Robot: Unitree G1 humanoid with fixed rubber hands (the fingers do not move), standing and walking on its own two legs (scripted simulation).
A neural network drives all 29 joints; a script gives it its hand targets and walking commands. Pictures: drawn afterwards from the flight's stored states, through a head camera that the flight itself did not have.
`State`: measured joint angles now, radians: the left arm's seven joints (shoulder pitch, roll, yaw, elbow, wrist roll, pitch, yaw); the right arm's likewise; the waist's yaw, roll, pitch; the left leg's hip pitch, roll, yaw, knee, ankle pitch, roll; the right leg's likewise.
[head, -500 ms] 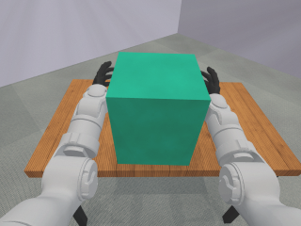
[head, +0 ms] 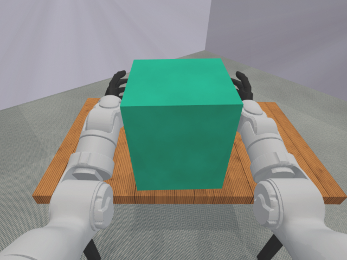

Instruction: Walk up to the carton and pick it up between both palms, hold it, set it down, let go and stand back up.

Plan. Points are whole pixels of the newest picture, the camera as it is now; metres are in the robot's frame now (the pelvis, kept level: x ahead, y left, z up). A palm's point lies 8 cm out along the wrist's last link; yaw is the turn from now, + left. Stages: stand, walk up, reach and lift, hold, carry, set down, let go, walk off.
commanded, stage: reach and lift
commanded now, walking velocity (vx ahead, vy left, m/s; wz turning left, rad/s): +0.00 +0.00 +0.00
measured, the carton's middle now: (178, 125) +0.39 +0.01 +0.16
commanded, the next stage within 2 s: hold in 1.06 s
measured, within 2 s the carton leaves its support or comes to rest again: neither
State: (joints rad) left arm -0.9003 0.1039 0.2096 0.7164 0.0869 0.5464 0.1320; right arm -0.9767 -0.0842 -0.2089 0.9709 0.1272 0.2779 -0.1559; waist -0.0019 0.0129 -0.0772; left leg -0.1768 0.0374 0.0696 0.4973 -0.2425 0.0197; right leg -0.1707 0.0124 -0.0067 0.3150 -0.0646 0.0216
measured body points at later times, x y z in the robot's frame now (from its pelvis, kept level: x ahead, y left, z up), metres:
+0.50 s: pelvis +0.00 +0.00 +0.00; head -0.06 +0.01 +0.45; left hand +0.41 +0.17 +0.23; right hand +0.43 -0.13 +0.24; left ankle +0.02 +0.09 -0.74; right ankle +0.07 -0.14 -0.74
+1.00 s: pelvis +0.00 +0.00 +0.00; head -0.06 +0.01 +0.45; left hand +0.40 +0.17 +0.25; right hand +0.43 -0.13 +0.27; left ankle +0.02 +0.09 -0.74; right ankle +0.07 -0.14 -0.74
